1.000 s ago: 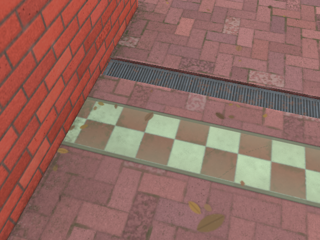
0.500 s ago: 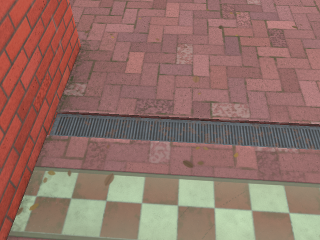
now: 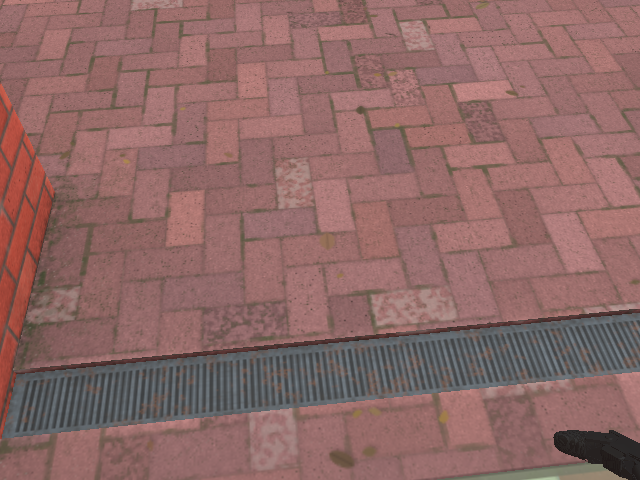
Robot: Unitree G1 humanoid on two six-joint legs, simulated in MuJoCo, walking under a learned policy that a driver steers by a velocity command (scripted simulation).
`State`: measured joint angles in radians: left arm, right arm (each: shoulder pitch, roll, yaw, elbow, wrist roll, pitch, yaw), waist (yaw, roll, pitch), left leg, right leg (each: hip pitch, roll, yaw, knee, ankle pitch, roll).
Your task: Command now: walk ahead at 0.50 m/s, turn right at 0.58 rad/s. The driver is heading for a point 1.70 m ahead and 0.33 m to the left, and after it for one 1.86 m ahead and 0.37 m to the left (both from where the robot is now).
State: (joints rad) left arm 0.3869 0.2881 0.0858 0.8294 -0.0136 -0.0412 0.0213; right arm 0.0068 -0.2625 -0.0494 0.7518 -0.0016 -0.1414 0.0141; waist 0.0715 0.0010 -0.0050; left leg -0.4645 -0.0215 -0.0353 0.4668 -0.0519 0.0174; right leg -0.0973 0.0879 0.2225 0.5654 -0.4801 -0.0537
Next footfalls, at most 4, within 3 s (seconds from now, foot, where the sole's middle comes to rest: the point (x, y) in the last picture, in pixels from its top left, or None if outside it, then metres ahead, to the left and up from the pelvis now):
0.50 right None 0.39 -0.18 -0.76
0.96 left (331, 424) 0.59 0.06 -0.76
1.42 right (435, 422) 0.61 -0.16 -0.76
1.84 left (276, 386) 0.67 0.19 -0.77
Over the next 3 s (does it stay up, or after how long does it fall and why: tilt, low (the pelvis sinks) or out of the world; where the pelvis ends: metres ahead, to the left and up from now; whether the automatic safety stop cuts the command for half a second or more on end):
stays up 1.14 0.36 0.02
